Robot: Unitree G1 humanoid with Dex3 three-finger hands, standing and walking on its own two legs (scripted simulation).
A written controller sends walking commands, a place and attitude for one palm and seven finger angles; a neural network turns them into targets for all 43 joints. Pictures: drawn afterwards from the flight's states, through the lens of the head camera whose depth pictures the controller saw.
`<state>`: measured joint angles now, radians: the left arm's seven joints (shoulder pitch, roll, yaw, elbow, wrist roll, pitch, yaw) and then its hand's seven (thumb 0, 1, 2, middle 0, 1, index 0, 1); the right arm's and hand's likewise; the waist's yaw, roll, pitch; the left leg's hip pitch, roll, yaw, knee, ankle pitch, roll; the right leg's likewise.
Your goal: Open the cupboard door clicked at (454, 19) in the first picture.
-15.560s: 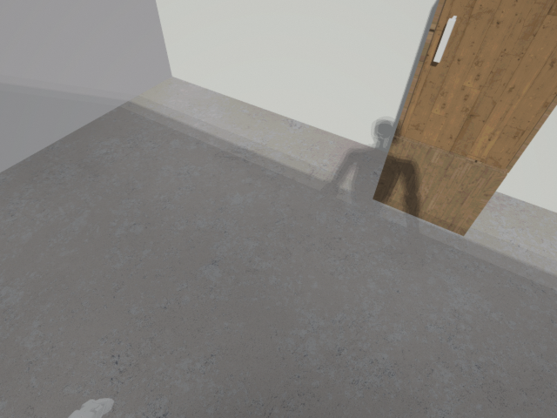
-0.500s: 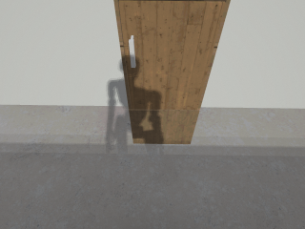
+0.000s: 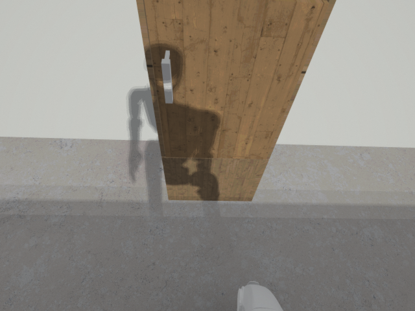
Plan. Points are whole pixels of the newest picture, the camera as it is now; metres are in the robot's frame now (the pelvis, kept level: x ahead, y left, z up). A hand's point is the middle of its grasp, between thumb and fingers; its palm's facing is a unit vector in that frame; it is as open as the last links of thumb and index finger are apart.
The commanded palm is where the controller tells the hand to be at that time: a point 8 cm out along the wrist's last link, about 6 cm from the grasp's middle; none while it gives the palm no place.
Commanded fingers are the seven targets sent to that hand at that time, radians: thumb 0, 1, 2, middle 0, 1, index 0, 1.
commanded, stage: shuffle to correct the standing spot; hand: left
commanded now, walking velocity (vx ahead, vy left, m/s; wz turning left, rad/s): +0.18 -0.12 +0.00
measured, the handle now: (168, 77) +0.66 +0.13 +0.05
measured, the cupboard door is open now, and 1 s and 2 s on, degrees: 0 0 0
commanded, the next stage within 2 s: come to a stop and stand still in 0.22 s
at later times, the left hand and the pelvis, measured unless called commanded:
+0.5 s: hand (166, 280) +0.21 +0.10 -0.18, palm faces +0.07 -0.98 -0.21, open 7.2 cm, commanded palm none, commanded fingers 0.00 0.90 0.90 -0.20 -0.30 -0.20 -0.30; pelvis +0.17 -0.08 -0.01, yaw +1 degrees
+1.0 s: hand (144, 291) +0.18 +0.14 -0.18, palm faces +0.03 -0.96 -0.27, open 7.4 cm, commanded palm none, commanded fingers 0.00 0.90 0.90 -0.20 -0.30 -0.20 -0.30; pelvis +0.14 -0.05 -0.01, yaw +0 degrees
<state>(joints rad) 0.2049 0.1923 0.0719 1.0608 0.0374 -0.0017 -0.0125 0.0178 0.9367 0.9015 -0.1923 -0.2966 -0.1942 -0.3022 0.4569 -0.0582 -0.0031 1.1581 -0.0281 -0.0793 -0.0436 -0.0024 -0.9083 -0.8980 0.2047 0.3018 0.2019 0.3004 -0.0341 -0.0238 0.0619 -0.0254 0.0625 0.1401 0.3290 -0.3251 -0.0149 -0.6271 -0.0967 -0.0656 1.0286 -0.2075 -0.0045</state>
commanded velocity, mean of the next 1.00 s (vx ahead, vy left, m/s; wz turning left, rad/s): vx -0.05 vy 0.00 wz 0.00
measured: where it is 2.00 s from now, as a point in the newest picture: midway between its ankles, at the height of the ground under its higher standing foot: outside the picture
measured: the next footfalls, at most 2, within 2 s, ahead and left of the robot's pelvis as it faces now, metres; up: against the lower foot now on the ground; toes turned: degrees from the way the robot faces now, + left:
right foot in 0.16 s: +0.23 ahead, -0.14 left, +0.00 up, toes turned -8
left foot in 0.54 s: +0.25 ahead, +0.05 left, +0.00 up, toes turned +7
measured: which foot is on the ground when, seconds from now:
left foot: down 0.00-0.16, up 0.18-0.52, down 0.54-0.74, up 0.76-1.00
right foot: up 0.00-0.14, down 0.16-1.00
